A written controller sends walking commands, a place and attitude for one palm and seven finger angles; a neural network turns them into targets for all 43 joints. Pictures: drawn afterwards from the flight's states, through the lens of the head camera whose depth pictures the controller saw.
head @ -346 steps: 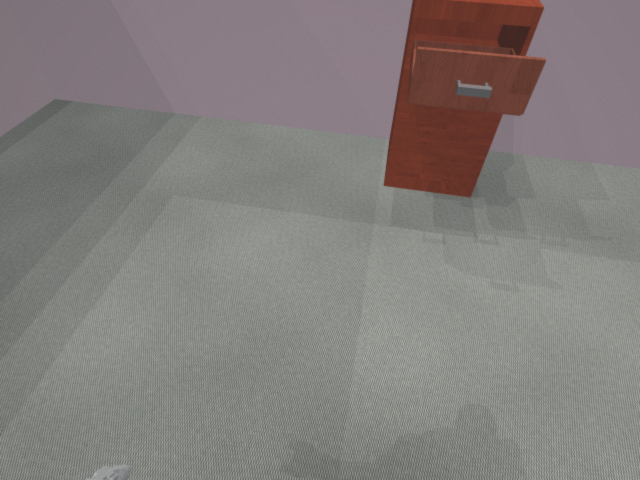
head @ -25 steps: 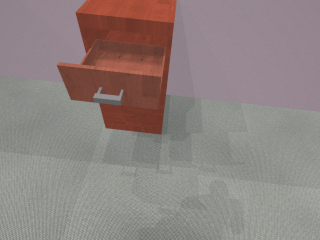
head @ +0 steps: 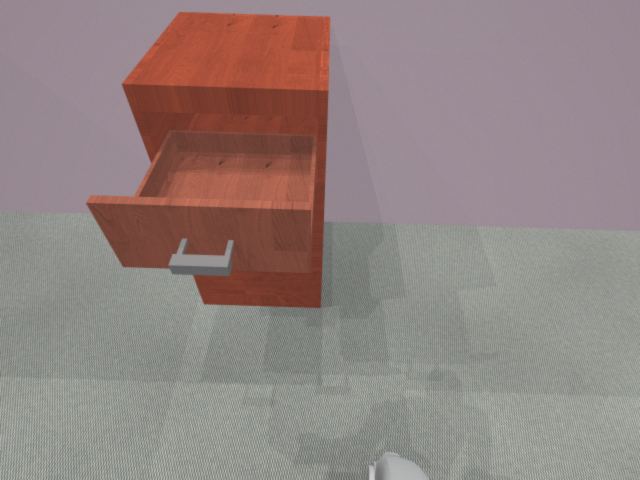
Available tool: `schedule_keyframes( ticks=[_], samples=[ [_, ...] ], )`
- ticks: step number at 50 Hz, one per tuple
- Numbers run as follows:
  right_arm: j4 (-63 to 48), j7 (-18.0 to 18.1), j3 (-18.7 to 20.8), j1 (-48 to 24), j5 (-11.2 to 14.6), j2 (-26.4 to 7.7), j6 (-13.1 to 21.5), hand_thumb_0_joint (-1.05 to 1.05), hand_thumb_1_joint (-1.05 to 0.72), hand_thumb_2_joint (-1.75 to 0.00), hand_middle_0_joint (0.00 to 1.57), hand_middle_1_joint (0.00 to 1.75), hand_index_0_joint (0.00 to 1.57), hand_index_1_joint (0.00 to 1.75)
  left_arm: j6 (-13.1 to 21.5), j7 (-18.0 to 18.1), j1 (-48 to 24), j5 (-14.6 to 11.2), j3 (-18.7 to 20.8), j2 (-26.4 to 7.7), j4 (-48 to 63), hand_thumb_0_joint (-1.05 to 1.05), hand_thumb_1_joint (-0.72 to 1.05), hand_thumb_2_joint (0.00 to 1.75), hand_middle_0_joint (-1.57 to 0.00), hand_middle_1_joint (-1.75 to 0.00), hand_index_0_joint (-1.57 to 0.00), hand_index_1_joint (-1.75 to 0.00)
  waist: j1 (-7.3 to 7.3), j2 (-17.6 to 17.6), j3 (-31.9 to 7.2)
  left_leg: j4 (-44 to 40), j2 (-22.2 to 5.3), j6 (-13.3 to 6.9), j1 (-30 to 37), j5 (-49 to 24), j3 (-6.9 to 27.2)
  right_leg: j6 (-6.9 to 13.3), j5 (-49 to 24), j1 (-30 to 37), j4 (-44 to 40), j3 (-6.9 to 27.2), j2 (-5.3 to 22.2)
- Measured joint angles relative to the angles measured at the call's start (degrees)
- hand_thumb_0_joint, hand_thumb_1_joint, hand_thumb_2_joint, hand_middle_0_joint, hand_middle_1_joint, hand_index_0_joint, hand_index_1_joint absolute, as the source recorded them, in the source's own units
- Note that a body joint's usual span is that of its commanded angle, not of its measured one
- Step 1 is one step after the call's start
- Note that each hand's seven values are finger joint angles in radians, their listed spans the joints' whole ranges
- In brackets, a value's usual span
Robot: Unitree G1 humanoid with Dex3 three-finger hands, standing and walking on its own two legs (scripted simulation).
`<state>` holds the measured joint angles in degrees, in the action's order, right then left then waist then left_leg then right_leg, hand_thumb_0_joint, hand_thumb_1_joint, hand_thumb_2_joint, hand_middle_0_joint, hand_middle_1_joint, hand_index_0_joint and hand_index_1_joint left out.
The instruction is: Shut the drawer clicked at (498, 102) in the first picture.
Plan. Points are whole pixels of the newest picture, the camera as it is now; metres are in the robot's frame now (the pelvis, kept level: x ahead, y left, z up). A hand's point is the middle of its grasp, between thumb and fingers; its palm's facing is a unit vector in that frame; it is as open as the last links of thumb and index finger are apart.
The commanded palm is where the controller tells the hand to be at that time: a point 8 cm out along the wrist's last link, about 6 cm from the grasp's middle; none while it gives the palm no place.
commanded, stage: take the last steps up to it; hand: left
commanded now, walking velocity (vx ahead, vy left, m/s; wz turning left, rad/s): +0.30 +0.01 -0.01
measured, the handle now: (204, 254) +0.51 +0.22 -0.07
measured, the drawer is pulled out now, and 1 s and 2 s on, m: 0.30 0.30 0.30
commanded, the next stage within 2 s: come to a stop and stand still in 0.44 s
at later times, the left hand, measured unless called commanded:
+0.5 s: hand out of the picture +0.14 +0.15 -0.16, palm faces +0.10 -0.97 -0.21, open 7.2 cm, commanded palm none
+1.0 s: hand (214, 436) +0.23 +0.16 -0.17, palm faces +0.05 -0.96 -0.27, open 7.4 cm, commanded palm none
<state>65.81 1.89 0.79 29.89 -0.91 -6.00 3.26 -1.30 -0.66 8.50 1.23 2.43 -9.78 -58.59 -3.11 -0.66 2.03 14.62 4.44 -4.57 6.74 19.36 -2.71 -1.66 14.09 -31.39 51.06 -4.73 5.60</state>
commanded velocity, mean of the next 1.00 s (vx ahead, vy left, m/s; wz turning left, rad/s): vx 0.03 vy -0.02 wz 0.01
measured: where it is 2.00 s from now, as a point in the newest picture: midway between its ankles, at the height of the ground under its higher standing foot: outside the picture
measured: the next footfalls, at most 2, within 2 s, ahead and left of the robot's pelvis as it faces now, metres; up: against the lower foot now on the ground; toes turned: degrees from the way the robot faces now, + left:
right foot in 0.14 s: +0.20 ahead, -0.13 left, +0.00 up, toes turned -7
left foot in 0.60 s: +0.27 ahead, +0.11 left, +0.00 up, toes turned +7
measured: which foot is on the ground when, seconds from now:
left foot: down 0.00-0.14, up 0.16-0.58, down 0.60-1.00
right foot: up 0.00-0.12, down 0.14-0.62, up 0.64-1.00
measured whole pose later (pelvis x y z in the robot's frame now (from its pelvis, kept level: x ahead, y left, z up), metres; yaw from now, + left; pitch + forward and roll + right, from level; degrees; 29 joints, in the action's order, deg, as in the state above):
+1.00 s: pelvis +0.18 -0.04 +0.00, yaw -2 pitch -2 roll +1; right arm 59.4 2.0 3.6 7.5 -1.2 -10.3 -1.9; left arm -2.7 1.7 12.7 1.3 3.8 -11.6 -57.8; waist 1.1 -0.1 4.5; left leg 29.1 -4.7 1.2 -15.7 11.1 -7.4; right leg -1.4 23.5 -18.5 44.7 -1.6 3.1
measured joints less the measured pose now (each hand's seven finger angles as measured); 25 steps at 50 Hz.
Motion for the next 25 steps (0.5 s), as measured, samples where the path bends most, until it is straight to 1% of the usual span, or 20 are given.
schedule_keyframes(
  ticks=[2, 4, 5, 6, 7, 9, 10, 11, 12, 13, 15, 18, 21, 25],
  samples=[
    [0.82, 0.08, 0.07, 1.05, -0.19, -0.21, -0.02, 0.01, -0.91, -0.9, 0.2, 0.3, 0.2, 0.3, 0.3, -0.1, -1.52, -0.1, -0.07, 0.57, 0.75, 0.01, 0.91, 0.9, -0.2, -0.3, -0.2, -0.3, -0.8, 0.68, 0.55, 0.57, -0.48, 0.56, 1.02, 1.7, 0.04, 1.01, 0.66, 0.83, -3.52, -0.47, -0.57],
    [1.64, 0.1, 0.11, 1.76, -0.22, -0.55, -0.12, 0.01, -0.9, -0.9, 0.2, 0.3, 0.2, 0.3, 0.93, -0.15, -2.85, -0.19, -0.21, 1.09, 1.67, 0.01, 0.91, 0.9, -0.2, -0.3, -0.2, -0.3, -1.26, 1.52, 1.16, 2.11, -1.32, 1.32, 1.78, 4.0, -0.05, 2.29, 1.36, 2.62, -7.98, -1.14, -1.57],
    [2.07, 0.06, 0.14, 2.08, -0.15, -0.65, -0.19, 0.01, -0.9, -0.9, 0.2, 0.3, 0.2, 0.3, 1.49, -0.16, -3.3, -0.19, -0.29, 1.26, 2.2, 0.01, 0.91, 0.9, -0.2, -0.3, -0.2, -0.3, -1.27, 1.91, 1.41, 3.99, -1.91, 1.73, 1.74, 5.63, -0.09, 2.94, 0.97, 4.13, -10.62, -1.55, -2.31],
    [2.5, -0.05, 0.19, 2.48, 0.01, -0.59, -0.3, 0.01, -0.9, -0.9, 0.2, 0.3, 0.2, 0.3, 2.33, -0.18, -3.48, -0.12, -0.34, 1.27, 2.78, 0.01, 0.91, 0.9, -0.2, -0.3, -0.2, -0.3, -1.06, 1.95, 1.53, 7.63, -2.4, 2.05, 0.98, 7.58, -0.13, 3.6, -0.59, 6.32, -13.73, -1.89, -2.95],
    [2.88, -0.28, 0.26, 2.69, 0.3, -0.37, -0.52, 0.01, -0.9, -0.9, 0.2, 0.3, 0.2, 0.3, 3.43, -0.1, -3.49, 0.05, -0.32, 1.17, 3.22, 0.01, 0.91, 0.9, -0.2, -0.3, -0.2, -0.3, -0.6, 1.54, 1.59, 14.35, -2.7, 2.26, -1.34, 9.35, -0.3, 4.68, -3.75, 7.71, -15.22, -2.02, -3.04],
    [2.92, -0.63, 0.62, 1.32, 0.81, -0.55, -1.27, 0.01, -0.9, -0.9, 0.2, 0.3, 0.2, 0.3, 4.96, 0.22, -3.18, -0.17, -0.26, 1.43, 3.33, 0.01, 0.91, 0.89, -0.2, -0.3, -0.2, -0.3, -0.17, 1.78, 2.19, 35.45, -3.43, 2.34, -9.73, 10.36, 1.19, 5.63, -2.22, 8.46, -12.55, -3.1, -3.44],
    [2.55, -0.72, 0.96, 0.34, 0.94, -0.86, -1.62, 0.01, -0.9, -0.9, 0.2, 0.3, 0.2, 0.3, 5.08, 0.37, -2.6, -0.38, -0.32, 1.64, 3.11, 0.0, 0.91, 0.89, -0.2, -0.3, -0.2, -0.3, 0.0, 2.03, 2.29, 44.22, -3.75, 2.13, -13.86, 9.6, 1.84, 5.79, -0.85, 9.81, -12.74, -3.67, -3.69],
    [1.98, -0.79, 1.31, -0.82, 0.9, -1.25, -1.93, 0.01, -0.91, -0.9, 0.2, 0.3, 0.2, 0.3, 4.95, 0.57, -1.74, -0.48, -0.34, 1.82, 2.74, 0.0, 0.91, 0.89, -0.2, -0.3, -0.2, -0.3, 0.29, 2.16, 2.08, 50.36, -4.29, 2.0, -17.75, 7.98, 1.9, 5.81, -0.05, 11.24, -13.74, -4.0, -3.94],
    [1.22, -0.86, 1.58, -2.19, 0.72, -1.72, -2.22, 0.01, -0.91, -0.9, 0.2, 0.3, 0.2, 0.3, 4.76, 0.82, -0.71, -0.51, -0.33, 1.97, 2.2, 0.0, 0.91, 0.89, -0.2, -0.3, -0.2, -0.3, 0.57, 2.24, 1.71, 53.95, -5.1, 2.03, -21.37, 5.99, 1.68, 5.71, 0.12, 12.6, -15.23, -4.16, -4.17],
    [0.26, -0.94, 1.83, -3.74, 0.49, -2.2, -2.47, 0.01, -0.91, -0.9, 0.2, 0.3, 0.2, 0.29, 4.57, 1.1, 0.41, -0.47, -0.32, 2.11, 1.52, 0.0, 0.91, 0.89, -0.2, -0.3, -0.2, -0.3, 0.77, 2.28, 1.31, 55.44, -6.06, 2.24, -24.65, 4.1, 1.46, 5.38, -0.31, 13.87, -17.01, -4.24, -4.37],
    [-2.01, -1.05, 2.27, -6.88, 0.13, -2.95, -2.69, 0.01, -0.91, -0.9, 0.2, 0.3, 0.2, 0.29, 4.68, 2.25, 2.38, -0.79, 0.86, 1.73, 0.62, -0.01, 0.94, 0.89, -0.21, -0.3, -0.21, -0.3, 1.17, 2.46, 0.59, 53.92, -7.95, 3.01, -29.97, 1.22, 1.51, 5.39, -1.33, 16.07, -20.6, -4.46, -4.87],
    [-5.06, -1.31, 2.67, -11.43, -0.18, -3.68, -2.71, 0.01, -0.91, -0.9, 0.2, 0.3, 0.2, 0.29, 4.35, 2.17, 5.13, -0.17, 0.85, 0.36, -1.05, -0.02, 0.95, 0.89, -0.21, -0.3, -0.2, -0.3, 1.73, 2.43, -0.34, 46.47, -10.04, 4.32, -34.37, -1.98, 1.05, 5.5, -2.24, 18.42, -24.67, -4.31, -5.21],
    [-6.9, -1.78, 2.72, -15.13, -0.2, -4.0, -2.45, 0.0, -0.91, -0.9, 0.19, 0.3, 0.2, 0.29, 4.17, 1.66, 7.7, 0.08, 0.52, -0.02, -2.72, -0.01, 0.95, 0.89, -0.21, -0.3, -0.2, -0.3, 2.81, 2.37, -0.86, 37.75, -10.82, 5.33, -34.93, -4.5, 0.45, 5.13, -2.37, 20.26, -27.21, -3.91, -5.36],
    [-7.69, -2.3, 2.42, -18.4, -0.04, -3.86, -2.19, 0.0, -0.91, -0.9, 0.19, 0.3, 0.2, 0.29, 4.1, 1.17, 10.69, 0.28, 0.13, 0.34, -4.33, 0.0, 0.93, 0.89, -0.2, -0.3, -0.2, -0.3, 4.95, 1.98, -1.22, 28.04, -10.03, 5.98, -32.03, -5.07, -0.45, 4.07, -1.07, 22.2, -28.14, -3.58, -5.04]
  ],
)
